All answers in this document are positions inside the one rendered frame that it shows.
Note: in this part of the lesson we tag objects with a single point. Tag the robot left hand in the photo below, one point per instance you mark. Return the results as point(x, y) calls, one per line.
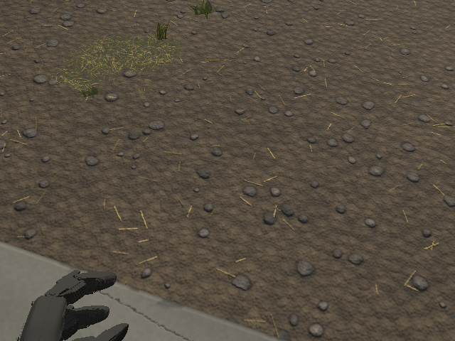
point(51, 318)

